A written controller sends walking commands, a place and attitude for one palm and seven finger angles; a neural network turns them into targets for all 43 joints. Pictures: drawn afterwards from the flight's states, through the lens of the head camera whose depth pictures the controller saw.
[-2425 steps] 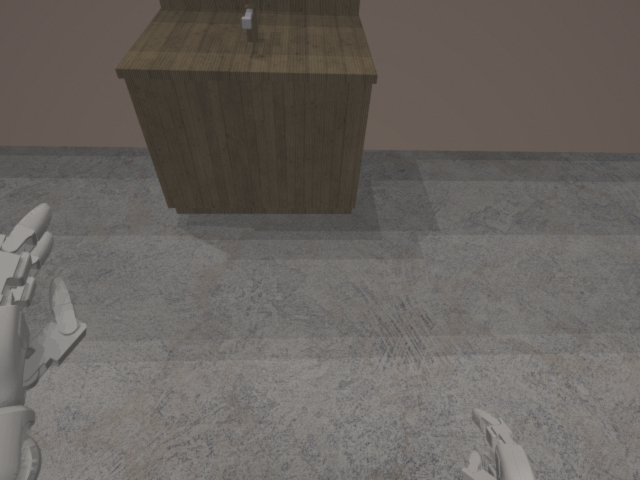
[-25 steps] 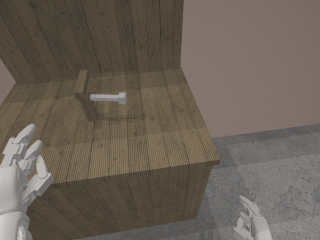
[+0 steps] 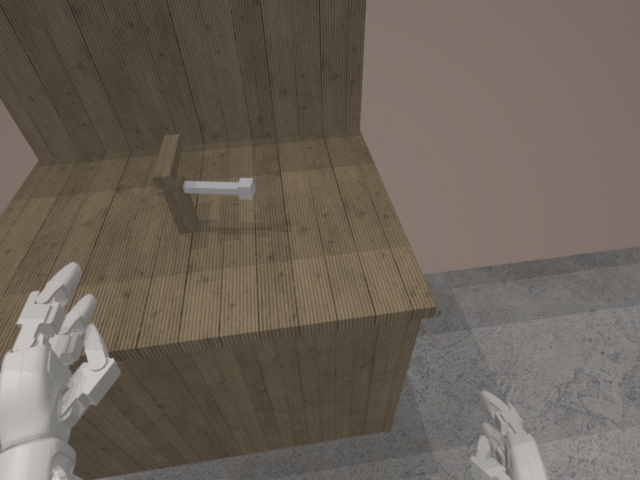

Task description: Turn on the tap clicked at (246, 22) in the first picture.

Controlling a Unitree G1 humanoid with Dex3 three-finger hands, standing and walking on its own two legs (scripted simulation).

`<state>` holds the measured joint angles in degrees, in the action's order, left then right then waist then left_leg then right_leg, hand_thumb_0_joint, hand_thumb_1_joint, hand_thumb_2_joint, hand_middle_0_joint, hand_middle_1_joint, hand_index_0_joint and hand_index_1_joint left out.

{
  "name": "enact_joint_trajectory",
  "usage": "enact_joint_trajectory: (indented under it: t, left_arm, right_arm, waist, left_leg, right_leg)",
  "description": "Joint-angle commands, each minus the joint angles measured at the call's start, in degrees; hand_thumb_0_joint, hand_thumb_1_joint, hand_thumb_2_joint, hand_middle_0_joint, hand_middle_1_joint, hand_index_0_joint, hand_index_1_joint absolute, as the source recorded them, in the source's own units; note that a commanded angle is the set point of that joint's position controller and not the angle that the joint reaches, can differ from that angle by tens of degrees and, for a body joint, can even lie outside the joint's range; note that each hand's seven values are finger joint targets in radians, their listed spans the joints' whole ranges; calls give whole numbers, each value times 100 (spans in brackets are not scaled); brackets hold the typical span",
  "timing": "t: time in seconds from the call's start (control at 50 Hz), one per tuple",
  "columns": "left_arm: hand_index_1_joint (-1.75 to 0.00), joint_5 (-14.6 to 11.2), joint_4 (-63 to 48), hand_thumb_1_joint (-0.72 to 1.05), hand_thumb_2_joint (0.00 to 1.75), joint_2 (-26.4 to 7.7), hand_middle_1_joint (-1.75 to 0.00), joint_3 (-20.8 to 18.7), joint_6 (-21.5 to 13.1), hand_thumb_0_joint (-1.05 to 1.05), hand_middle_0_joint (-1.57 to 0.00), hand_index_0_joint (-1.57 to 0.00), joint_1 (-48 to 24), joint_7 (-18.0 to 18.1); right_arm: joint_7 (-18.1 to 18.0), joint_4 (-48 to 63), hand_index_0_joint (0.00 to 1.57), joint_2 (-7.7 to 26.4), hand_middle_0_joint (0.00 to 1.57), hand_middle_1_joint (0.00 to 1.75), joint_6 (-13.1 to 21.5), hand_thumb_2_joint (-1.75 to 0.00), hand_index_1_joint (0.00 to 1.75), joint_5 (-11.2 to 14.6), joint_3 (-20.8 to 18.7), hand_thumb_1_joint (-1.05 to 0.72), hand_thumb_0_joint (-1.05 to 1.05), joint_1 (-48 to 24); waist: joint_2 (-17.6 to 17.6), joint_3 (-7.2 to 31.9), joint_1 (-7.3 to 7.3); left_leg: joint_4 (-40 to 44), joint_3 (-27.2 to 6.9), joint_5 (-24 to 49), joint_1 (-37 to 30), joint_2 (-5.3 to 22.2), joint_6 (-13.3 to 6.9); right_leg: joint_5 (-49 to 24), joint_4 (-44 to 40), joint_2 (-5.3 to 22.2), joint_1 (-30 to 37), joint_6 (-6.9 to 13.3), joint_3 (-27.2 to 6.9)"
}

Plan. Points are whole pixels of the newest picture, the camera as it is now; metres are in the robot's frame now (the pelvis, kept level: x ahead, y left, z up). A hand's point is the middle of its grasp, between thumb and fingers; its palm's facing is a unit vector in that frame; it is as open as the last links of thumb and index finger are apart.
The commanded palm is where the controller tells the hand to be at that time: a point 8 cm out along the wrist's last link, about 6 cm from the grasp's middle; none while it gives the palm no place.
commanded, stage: turn the palm inward beside the body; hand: left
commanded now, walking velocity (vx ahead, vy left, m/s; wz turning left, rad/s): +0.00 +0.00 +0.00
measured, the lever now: (246, 188) +0.57 +0.21 +0.05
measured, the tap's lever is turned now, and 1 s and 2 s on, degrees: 77 77 77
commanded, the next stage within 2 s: reach beside the lever's end, fingers flat in 0.40 s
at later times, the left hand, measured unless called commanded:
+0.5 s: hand (131, 341) +0.21 +0.22 +0.14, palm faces +0.44 -0.89 -0.13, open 7.4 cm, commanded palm +0.16 +0.26 +0.15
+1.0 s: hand (130, 300) +0.26 +0.26 +0.12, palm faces +0.46 -0.88 -0.11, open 7.4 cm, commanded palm +0.23 +0.30 +0.12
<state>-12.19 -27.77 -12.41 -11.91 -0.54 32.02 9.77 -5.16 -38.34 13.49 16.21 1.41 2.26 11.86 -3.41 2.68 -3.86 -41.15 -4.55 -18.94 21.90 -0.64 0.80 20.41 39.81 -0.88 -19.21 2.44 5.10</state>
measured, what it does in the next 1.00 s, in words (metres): stands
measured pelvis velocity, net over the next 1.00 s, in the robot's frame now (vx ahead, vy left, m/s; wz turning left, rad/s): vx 0.01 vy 0.00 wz -0.01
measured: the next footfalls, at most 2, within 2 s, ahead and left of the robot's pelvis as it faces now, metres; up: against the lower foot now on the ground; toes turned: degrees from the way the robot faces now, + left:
none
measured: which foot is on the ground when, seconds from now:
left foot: down 0.00-1.00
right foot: down 0.00-1.00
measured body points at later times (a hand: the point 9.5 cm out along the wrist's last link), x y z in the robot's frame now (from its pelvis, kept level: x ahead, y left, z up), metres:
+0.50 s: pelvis +0.03 -0.01 +0.00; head +0.02 -0.03 +0.45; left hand +0.18 +0.27 +0.15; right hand +0.22 -0.23 -0.07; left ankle +0.03 +0.13 -0.72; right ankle +0.01 -0.09 -0.72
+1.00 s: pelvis +0.01 +0.00 +0.01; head +0.02 -0.02 +0.45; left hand +0.23 +0.30 +0.13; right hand +0.19 -0.24 -0.09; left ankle +0.03 +0.13 -0.72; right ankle +0.01 -0.09 -0.72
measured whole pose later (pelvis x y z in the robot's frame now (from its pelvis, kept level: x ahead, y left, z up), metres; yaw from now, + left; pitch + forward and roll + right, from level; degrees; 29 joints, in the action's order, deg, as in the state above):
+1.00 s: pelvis +0.01 +0.00 +0.01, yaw -1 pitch +2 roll +0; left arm -13.3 -7.6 -14.0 -17.8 -0.8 13.1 7.1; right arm -5.9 -41.2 13.7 13.7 1.6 1.5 10.6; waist -3.1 2.3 -2.5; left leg -38.0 -3.7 -18.3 21.8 -0.4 0.9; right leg 19.8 37.4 -1.0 -19.7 2.5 4.2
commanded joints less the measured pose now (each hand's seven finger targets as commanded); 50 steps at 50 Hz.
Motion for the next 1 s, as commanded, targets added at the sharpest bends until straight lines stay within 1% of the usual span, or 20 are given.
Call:
enact_joint_trajectory:
  t: [0.0,0.18,0.2,0.26,0.28,0.34,0.38,0.4,0.46,0.48,0.52,0.58,0.6,0.68,0.7,0.78,0.8,0.88,0.96,0.98]
  left_arm:
    - [-30,-88,-1245,90,90,-679,-30,-470,-333,0,-20,-20,-423,-47]
    - [-30,-89,-1255,90,90,-858,-30,-713,-173,0,-20,-20,-325,-105]
    - [-30,-90,-1344,90,90,-635,-30,-508,-222,0,-20,-20,-368,-120]
    - [-30,-68,-1275,90,90,-750,-30,-630,-347,0,-20,-20,-346,-90]
    - [-30,-40,-1294,90,90,-848,-30,-714,-342,0,-20,-20,-298,-90]
    - [-30,-75,-1212,90,90,-674,-30,-577,-378,0,-20,-20,-290,-122]
    - [-30,-58,-1218,90,90,-796,-30,-686,-351,0,-20,-20,-238,-142]
    - [-30,-73,-1328,90,90,-609,-30,-500,-347,0,-20,-20,-317,-171]
    - [-30,-116,-1148,90,90,-647,-30,-578,-282,0,-20,-20,-196,-194]
    - [-30,-106,-1169,90,90,-762,-30,-695,-266,0,-20,-20,-156,-201]
    - [-30,-109,-1078,90,90,-658,-30,-623,-270,0,-20,-20,-328,-202]
    - [-30,-109,-701,90,90,-966,-30,-1008,-280,0,-20,-20,-599,-163]
    - [-30,-118,-707,90,90,-772,-30,-829,-321,0,-20,-20,-857,-179]
    - [-30,-116,-414,90,90,-1043,-30,-1064,-489,0,-20,-20,-1368,-185]
    - [-30,-120,-411,90,90,-890,-30,-871,-533,0,-20,-20,-1594,-221]
    - [-30,-93,87,90,90,-1104,-30,-1011,-577,0,-20,-20,-2000,-272]
    - [-30,-101,162,90,90,-973,-30,-873,-574,0,-20,-20,-2194,-291]
    - [-30,-83,632,90,90,-1259,-30,-1155,-466,0,-20,-20,-2423,-258]
    - [-29,-111,1100,90,90,-1261,-29,-1217,-408,0,-20,-20,-2926,-217]
    - [-29,-104,1241,90,90,-1478,-29,-1486,-403,0,-20,-20,-2832,-194]
  right_arm:
    - [-45,951,20,564,20,30,396,-90,30,32,-190,-90,0,-914]
    - [-23,918,20,612,20,30,365,-90,30,5,-244,-90,0,-722]
    - [-14,938,20,583,20,30,360,-90,30,-5,-239,-90,0,-751]
    - [11,918,20,613,20,30,358,-90,30,-31,-267,-90,0,-671]
    - [15,908,20,608,20,30,346,-90,30,-18,-271,-90,0,-662]
    - [21,930,20,599,20,30,334,-90,30,-22,-267,-90,0,-664]
    - [18,928,20,625,20,30,316,-90,30,-11,-288,-90,0,-652]
    - [17,954,20,594,20,30,298,-90,30,-13,-275,-90,0,-669]
    - [1,949,20,609,20,30,263,-90,30,-17,-290,-90,0,-643]
    - [-3,940,20,617,20,30,249,-90,30,1,-302,-90,0,-628]
    - [-5,932,20,602,20,30,210,-90,30,-11,-292,-90,0,-625]
    - [-43,827,20,621,20,30,124,-90,30,10,-315,-90,0,-621]
    - [-52,839,20,593,20,30,107,-90,30,5,-299,-90,0,-672]
    - [-76,715,20,623,20,30,130,-90,30,3,-319,-90,0,-675]
    - [-78,724,20,600,20,30,136,-90,30,6,-294,-90,0,-734]
    - [-98,612,20,643,20,30,162,-90,30,25,-295,-90,0,-729]
    - [-102,607,20,627,20,30,152,-90,30,26,-278,-90,0,-781]
    - [-112,580,20,674,20,30,113,-90,30,29,-298,-90,0,-809]
    - [-110,563,20,690,20,30,20,-90,30,22,-305,-90,0,-835]
    - [-107,540,20,691,20,30,-4,-90,30,32,-331,-90,0,-809]
  waist:
    - [196,92,-4]
    - [236,333,-58]
    - [230,433,-12]
    - [334,482,-26]
    - [67,479,-58]
    - [297,455,-34]
    - [196,509,-62]
    - [167,627,-29]
    - [445,553,-51]
    - [330,573,-70]
    - [404,539,-34]
    - [380,323,-22]
    - [423,392,36]
    - [123,474,58]
    - [82,505,112]
    - [40,520,130]
    - [69,531,163]
    - [26,651,85]
    - [408,689,116]
    - [238,733,47]
  left_leg:
    - [755,59,-273,-57,-90,-267]
    - [594,152,804,-264,-87,-272]
    - [591,156,920,-363,-90,-266]
    - [525,180,1037,-316,-97,-268]
    - [529,200,1082,-356,-95,-257]
    - [508,201,1109,-315,-96,-264]
    - [511,198,1238,-352,-92,-261]
    - [510,219,1323,-438,-104,-261]
    - [487,221,1388,-365,-97,-270]
    - [500,228,1449,-390,-94,-262]
    - [508,233,1481,-392,-96,-252]
    - [541,231,1283,-291,-92,-250]
    - [556,226,1235,-318,-115,-253]
    - [566,221,1090,-345,-121,-242]
    - [578,218,1031,-390,-134,-243]
    - [661,179,829,-321,-123,-229]
    - [699,176,802,-361,-126,-230]
    - [774,183,762,-312,-133,-218]
    - [794,220,814,-241,-135,-227]
    - [801,236,862,-243,-129,-217]
  right_leg:
    - [334,-1112,154,-205,-157,-281]
    - [-886,-969,138,37,-171,-237]
    - [-1022,-909,149,72,-165,-213]
    - [-1206,-861,143,79,-177,-224]
    - [-1246,-869,141,89,-158,-233]
    - [-1338,-850,153,118,-170,-239]
    - [-1496,-834,144,173,-157,-229]
    - [-1598,-803,165,219,-161,-219]
    - [-1777,-824,158,252,-184,-239]
    - [-1848,-831,156,303,-173,-234]
    - [-1894,-800,163,263,-183,-223]
    - [-1626,-893,123,135,-178,-259]
    - [-1551,-874,139,126,-185,-252]
    - [-1343,-931,129,86,-166,-320]
    - [-1262,-937,146,66,-166,-329]
    - [-999,-973,121,49,-150,-329]
    - [-965,-974,125,57,-148,-321]
    - [-902,-1014,108,142,-134,-331]
    - [-1002,-1023,100,175,-167,-329]
    - [-1040,-1027,85,225,-153,-345]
